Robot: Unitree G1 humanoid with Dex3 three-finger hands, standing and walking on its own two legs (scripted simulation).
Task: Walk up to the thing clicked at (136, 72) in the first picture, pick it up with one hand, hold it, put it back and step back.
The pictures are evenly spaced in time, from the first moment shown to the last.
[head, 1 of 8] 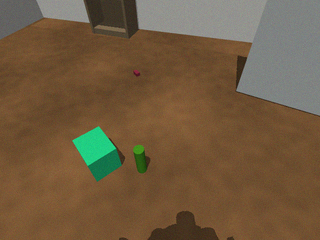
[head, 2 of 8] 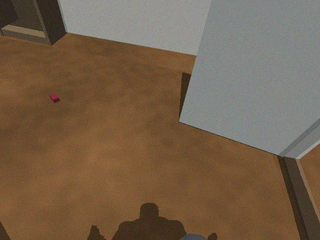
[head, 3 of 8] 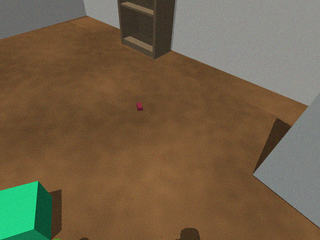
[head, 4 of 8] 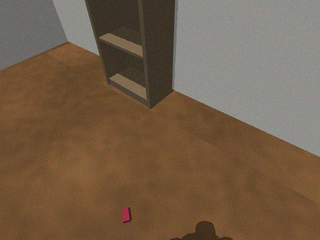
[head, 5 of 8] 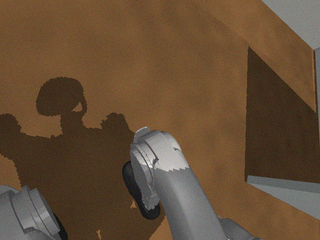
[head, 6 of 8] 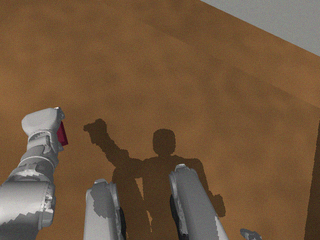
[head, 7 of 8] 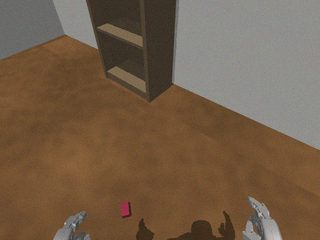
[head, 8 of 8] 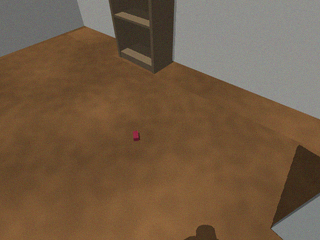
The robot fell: no
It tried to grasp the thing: yes
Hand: left
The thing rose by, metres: 0.69
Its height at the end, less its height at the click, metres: +0.00
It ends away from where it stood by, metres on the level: 0.01
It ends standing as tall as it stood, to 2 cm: yes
